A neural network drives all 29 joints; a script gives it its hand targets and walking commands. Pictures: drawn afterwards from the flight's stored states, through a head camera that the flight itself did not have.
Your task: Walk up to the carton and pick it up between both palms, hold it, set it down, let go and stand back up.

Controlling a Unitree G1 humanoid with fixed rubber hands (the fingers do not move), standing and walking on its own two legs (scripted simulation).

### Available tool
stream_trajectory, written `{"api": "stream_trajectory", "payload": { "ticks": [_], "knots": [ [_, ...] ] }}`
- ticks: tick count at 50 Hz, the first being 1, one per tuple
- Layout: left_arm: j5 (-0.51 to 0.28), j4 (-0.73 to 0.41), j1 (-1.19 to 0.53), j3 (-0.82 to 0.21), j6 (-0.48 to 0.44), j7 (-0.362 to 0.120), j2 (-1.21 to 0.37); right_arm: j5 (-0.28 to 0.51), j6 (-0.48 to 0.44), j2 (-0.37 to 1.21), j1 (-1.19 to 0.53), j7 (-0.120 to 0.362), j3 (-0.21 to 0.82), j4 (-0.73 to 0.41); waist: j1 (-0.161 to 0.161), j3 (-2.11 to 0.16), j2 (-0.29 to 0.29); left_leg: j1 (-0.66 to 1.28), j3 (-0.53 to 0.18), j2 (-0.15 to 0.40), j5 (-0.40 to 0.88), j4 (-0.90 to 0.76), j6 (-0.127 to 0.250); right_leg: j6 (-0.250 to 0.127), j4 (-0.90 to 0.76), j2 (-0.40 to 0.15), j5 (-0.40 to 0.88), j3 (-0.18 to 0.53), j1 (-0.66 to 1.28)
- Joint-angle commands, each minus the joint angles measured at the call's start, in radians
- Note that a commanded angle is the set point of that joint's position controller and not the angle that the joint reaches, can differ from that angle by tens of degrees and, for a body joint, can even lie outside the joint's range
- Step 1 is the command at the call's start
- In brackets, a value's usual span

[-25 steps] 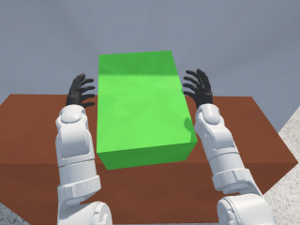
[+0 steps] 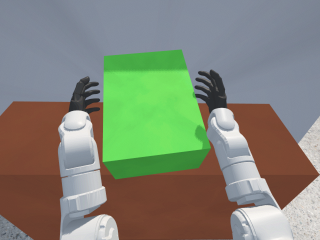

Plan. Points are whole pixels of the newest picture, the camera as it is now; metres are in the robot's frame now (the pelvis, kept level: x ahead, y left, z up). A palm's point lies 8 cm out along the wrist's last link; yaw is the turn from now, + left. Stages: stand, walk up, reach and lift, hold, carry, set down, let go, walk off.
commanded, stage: hold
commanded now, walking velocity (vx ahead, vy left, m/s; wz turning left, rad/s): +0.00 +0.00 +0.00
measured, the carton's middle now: (150, 110) +0.43 +0.00 +0.13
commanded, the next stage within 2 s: set down in 0.12 s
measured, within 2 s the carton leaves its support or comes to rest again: neither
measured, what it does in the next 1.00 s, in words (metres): stands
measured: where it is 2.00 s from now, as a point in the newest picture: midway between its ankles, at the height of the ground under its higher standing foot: outside the picture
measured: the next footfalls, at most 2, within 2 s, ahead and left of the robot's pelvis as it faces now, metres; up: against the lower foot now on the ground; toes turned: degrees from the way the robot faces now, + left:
none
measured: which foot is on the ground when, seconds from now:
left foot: down 0.00-1.00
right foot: down 0.00-1.00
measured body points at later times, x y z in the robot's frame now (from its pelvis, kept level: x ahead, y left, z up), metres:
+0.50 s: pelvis +0.02 +0.00 +0.00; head -0.02 +0.02 +0.45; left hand +0.39 +0.18 +0.20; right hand +0.40 -0.14 +0.21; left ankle +0.02 +0.13 -0.75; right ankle +0.03 -0.11 -0.75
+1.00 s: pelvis +0.04 +0.01 +0.00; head +0.02 +0.03 +0.45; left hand +0.41 +0.17 +0.16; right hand +0.42 -0.14 +0.18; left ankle +0.02 +0.13 -0.75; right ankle +0.03 -0.11 -0.75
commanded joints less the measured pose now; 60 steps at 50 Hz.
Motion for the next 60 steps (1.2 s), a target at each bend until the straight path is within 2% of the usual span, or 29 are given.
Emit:
{"api": "stream_trajectory", "payload": {
  "ticks": [1, 3, 6, 7, 8, 12, 13, 15, 17, 18, 19, 20, 22, 24, 27, 28, 32, 36, 38, 39, 40, 43, 44, 46, 49, 51, 55, 56, 60],
  "knots": [
    [-0.138, -0.059, -0.459, -0.321, -0.052, -0.153, -0.298, 0.050, -0.010, 0.370, -0.503, 0.136, 0.346, -0.122, -0.009, -0.245, 0.034, -0.004, 0.095, -0.052, 0.117, -0.043, 0.025, 0.046, -0.010, 0.027, 0.112, -0.049, 0.110],
    [-0.139, -0.053, -0.487, -0.314, -0.056, -0.159, -0.311, 0.038, -0.007, 0.375, -0.503, 0.139, 0.340, -0.122, -0.008, -0.252, 0.023, -0.039, 0.095, -0.053, 0.091, -0.064, 0.026, 0.040, -0.009, 0.027, 0.088, -0.049, 0.092],
    [-0.175, -0.120, -0.529, -0.377, -0.084, -0.150, -0.332, 0.045, -0.041, 0.377, -0.560, 0.143, 0.376, -0.225, -0.012, -0.383, 0.036, 0.023, 0.086, -0.050, 0.205, -0.015, 0.011, 0.039, 0.009, 0.037, 0.160, -0.058, 0.118],
    [-0.210, -0.137, -0.475, -0.466, -0.077, -0.139, -0.367, 0.081, -0.062, 0.396, -0.644, 0.140, 0.450, -0.332, 0.058, -0.470, 0.067, 0.091, 0.085, -0.045, 0.228, 0.022, -0.002, 0.027, 0.029, 0.045, 0.173, -0.056, 0.138],
    [-0.220, -0.127, -0.503, -0.487, -0.078, -0.127, -0.363, 0.086, -0.063, 0.383, -0.680, 0.139, 0.449, -0.332, 0.049, -0.466, 0.083, 0.091, 0.089, -0.044, 0.209, 0.031, -0.012, 0.024, 0.024, 0.050, 0.133, -0.057, 0.112],
    [-0.175, 0.031, -0.550, -0.381, -0.100, -0.124, -0.310, 0.030, -0.062, 0.380, -0.687, 0.150, 0.342, -0.125, 0.075, -0.241, 0.026, -0.073, 0.102, -0.038, -0.058, -0.046, 0.033, 0.029, -0.019, 0.024, -0.113, -0.039, 0.008],
    [-0.149, 0.085, -0.548, -0.339, -0.112, -0.136, -0.302, -0.020, -0.064, 0.366, -0.642, 0.157, 0.285, -0.058, 0.059, -0.182, 0.013, -0.118, 0.117, -0.036, -0.159, -0.077, 0.046, 0.036, -0.032, 0.013, -0.187, -0.031, 0.004],
    [-0.124, 0.121, -0.520, -0.305, -0.135, -0.155, -0.310, -0.054, -0.091, 0.362, -0.592, 0.171, 0.234, -0.005, 0.060, -0.184, 0.010, -0.123, 0.114, -0.042, -0.165, -0.100, 0.047, 0.030, -0.047, 0.000, -0.216, -0.023, 0.004],
    [-0.134, 0.112, -0.493, -0.316, -0.163, -0.158, -0.322, -0.078, -0.129, 0.352, -0.575, 0.177, 0.215, -0.018, 0.058, -0.216, 0.058, -0.107, 0.115, -0.038, -0.096, -0.093, 0.033, 0.025, -0.030, 0.007, -0.138, -0.034, 0.057],
    [-0.142, 0.100, -0.488, -0.312, -0.182, -0.158, -0.329, -0.089, -0.156, 0.354, -0.592, 0.175, 0.215, -0.052, 0.053, -0.261, 0.039, -0.070, 0.121, -0.036, -0.022, -0.075, 0.025, 0.038, -0.012, 0.011, -0.060, -0.047, 0.096],
    [-0.149, 0.078, -0.483, -0.340, -0.198, -0.154, -0.331, -0.079, -0.182, 0.363, -0.583, 0.174, 0.225, -0.063, 0.044, -0.297, 0.052, -0.032, 0.118, -0.038, 0.061, -0.052, 0.015, 0.035, 0.006, 0.016, 0.042, -0.050, 0.102],
    [-0.151, 0.068, -0.472, -0.347, -0.214, -0.149, -0.328, -0.067, -0.194, 0.355, -0.590, 0.174, 0.235, -0.053, 0.048, -0.309, 0.056, -0.008, 0.114, -0.045, 0.111, -0.034, 0.003, 0.038, 0.009, 0.016, 0.082, -0.048, 0.108],
    [-0.153, 0.020, -0.443, -0.368, -0.241, -0.144, -0.323, -0.071, -0.217, 0.340, -0.519, 0.168, 0.234, -0.026, 0.022, -0.289, 0.058, 0.037, 0.112, -0.039, 0.180, -0.012, -0.012, 0.035, 0.006, 0.031, 0.123, -0.052, 0.118],
    [-0.160, 0.051, -0.419, -0.373, -0.258, -0.143, -0.313, -0.073, -0.227, 0.332, -0.492, 0.164, 0.237, 0.000, 0.015, -0.239, 0.037, 0.003, 0.102, -0.045, 0.192, -0.012, -0.008, 0.035, 0.000, 0.031, 0.151, -0.053, 0.089],
    [-0.173, 0.000, -0.382, -0.394, -0.300, -0.129, -0.328, -0.066, -0.285, 0.319, -0.504, 0.169, 0.266, -0.089, 0.027, -0.307, 0.049, 0.024, 0.098, -0.037, 0.285, 0.020, -0.026, 0.032, 0.032, 0.037, 0.198, -0.066, 0.107],
    [-0.177, -0.007, -0.377, -0.403, -0.312, -0.118, -0.334, -0.064, -0.302, 0.323, -0.519, 0.169, 0.286, -0.111, 0.036, -0.327, 0.050, 0.027, 0.093, -0.040, 0.344, 0.036, -0.023, 0.037, 0.040, 0.038, 0.265, -0.065, 0.122],
    [-0.200, -0.066, -0.377, -0.474, -0.345, -0.083, -0.333, -0.037, -0.335, 0.331, -0.512, 0.165, 0.354, -0.141, 0.062, -0.420, 0.065, 0.055, 0.080, -0.036, 0.442, 0.082, -0.036, 0.038, 0.069, 0.040, 0.360, -0.061, 0.145],
    [-0.204, -0.052, -0.364, -0.470, -0.345, -0.069, -0.319, -0.030, -0.320, 0.305, -0.461, 0.164, 0.343, -0.077, 0.047, -0.370, 0.060, 0.037, 0.078, -0.031, 0.371, 0.068, -0.035, 0.037, 0.055, 0.039, 0.301, -0.056, 0.100],
    [-0.203, -0.040, -0.369, -0.469, -0.344, -0.072, -0.343, -0.039, -0.317, 0.322, -0.477, 0.165, 0.340, -0.095, 0.056, -0.393, 0.064, 0.026, 0.079, -0.041, 0.341, 0.058, -0.029, 0.042, 0.061, 0.032, 0.318, -0.048, 0.100],
    [-0.216, -0.063, -0.381, -0.490, -0.349, -0.069, -0.356, -0.034, -0.326, 0.334, -0.492, 0.162, 0.351, -0.130, 0.046, -0.434, 0.070, 0.025, 0.070, -0.038, 0.362, 0.066, -0.033, 0.038, 0.066, 0.033, 0.346, -0.051, 0.115],
    [-0.214, -0.039, -0.385, -0.482, -0.354, -0.067, -0.346, -0.039, -0.325, 0.333, -0.496, 0.163, 0.348, -0.118, 0.060, -0.449, 0.078, 0.019, 0.073, -0.041, 0.373, 0.068, -0.038, 0.040, 0.067, 0.032, 0.353, -0.053, 0.121],
    [-0.205, -0.017, -0.395, -0.468, -0.361, -0.065, -0.342, -0.050, -0.315, 0.331, -0.481, 0.160, 0.332, -0.090, 0.049, -0.389, 0.071, 0.026, 0.075, -0.043, 0.363, 0.061, -0.041, 0.047, 0.066, 0.031, 0.366, -0.050, 0.113],
    [-0.185, 0.023, -0.368, -0.436, -0.354, -0.070, -0.334, -0.058, -0.305, 0.335, -0.464, 0.160, 0.322, -0.061, 0.059, -0.362, 0.046, 0.021, 0.079, -0.043, 0.340, 0.050, -0.029, 0.052, 0.058, 0.029, 0.354, -0.045, 0.123],
    [-0.176, 0.048, -0.381, -0.412, -0.356, -0.079, -0.327, -0.079, -0.300, 0.331, -0.440, 0.164, 0.286, 0.007, 0.050, -0.352, 0.046, -0.006, 0.077, -0.043, 0.288, 0.033, -0.024, 0.056, 0.059, 0.025, 0.321, -0.040, 0.118],
    [-0.185, 0.059, -0.385, -0.434, -0.363, -0.077, -0.375, -0.094, -0.318, 0.325, -0.462, 0.170, 0.268, -0.009, 0.036, -0.381, 0.076, 0.046, 0.075, -0.035, 0.357, 0.045, -0.042, 0.044, 0.054, 0.034, 0.322, -0.057, 0.082],
    [-0.176, 0.100, -0.394, -0.411, -0.369, -0.074, -0.364, -0.100, -0.330, 0.326, -0.498, 0.180, 0.255, 0.002, 0.056, -0.366, 0.050, 0.041, 0.080, -0.037, 0.381, 0.053, -0.042, 0.041, 0.051, 0.036, 0.320, -0.068, 0.078],
    [-0.155, 0.170, -0.434, -0.365, -0.379, -0.067, -0.367, -0.127, -0.337, 0.301, -0.514, 0.198, 0.171, 0.110, 0.049, -0.317, 0.062, 0.031, 0.080, -0.024, 0.301, 0.030, -0.049, 0.025, 0.020, 0.037, 0.197, -0.072, 0.018],
    [-0.161, 0.175, -0.447, -0.367, -0.390, -0.063, -0.375, -0.141, -0.343, 0.305, -0.515, 0.204, 0.164, 0.121, 0.042, -0.331, 0.058, 0.037, 0.084, -0.024, 0.279, 0.027, -0.043, 0.026, 0.022, 0.037, 0.190, -0.072, 0.017],
    [-0.170, 0.219, -0.514, -0.373, -0.445, -0.035, -0.384, -0.171, -0.379, 0.335, -0.573, 0.220, 0.138, 0.144, 0.065, -0.422, 0.064, 0.023, 0.093, -0.026, 0.290, 0.035, -0.041, 0.031, 0.036, 0.034, 0.222, -0.075, 0.036]
  ]
}}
